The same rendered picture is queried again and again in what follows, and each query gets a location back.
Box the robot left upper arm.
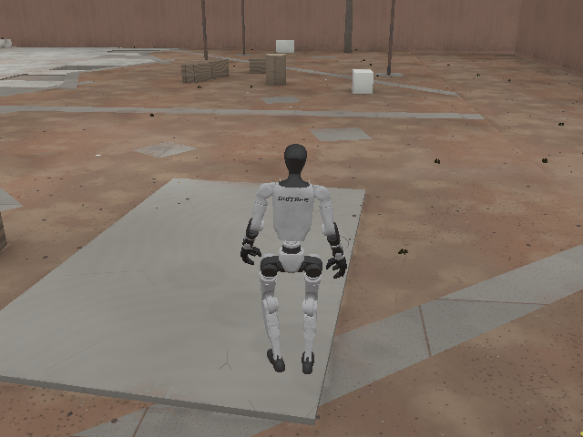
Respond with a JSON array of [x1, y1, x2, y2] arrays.
[[250, 182, 275, 232]]

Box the robot left foot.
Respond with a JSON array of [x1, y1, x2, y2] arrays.
[[267, 349, 285, 372]]

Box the right robot hand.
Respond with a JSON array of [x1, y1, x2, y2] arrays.
[[326, 257, 347, 279]]

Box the robot right upper arm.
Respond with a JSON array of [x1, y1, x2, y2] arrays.
[[313, 185, 336, 236]]

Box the left robot hand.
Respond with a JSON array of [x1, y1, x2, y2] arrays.
[[240, 247, 261, 265]]

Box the robot foot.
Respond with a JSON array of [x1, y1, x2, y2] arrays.
[[267, 349, 285, 372], [302, 352, 314, 374]]

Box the left robot forearm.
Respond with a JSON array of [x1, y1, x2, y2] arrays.
[[242, 218, 259, 249]]

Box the robot right foot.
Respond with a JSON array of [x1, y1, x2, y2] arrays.
[[302, 352, 314, 374]]

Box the right robot forearm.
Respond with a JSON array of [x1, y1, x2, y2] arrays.
[[327, 222, 344, 260]]

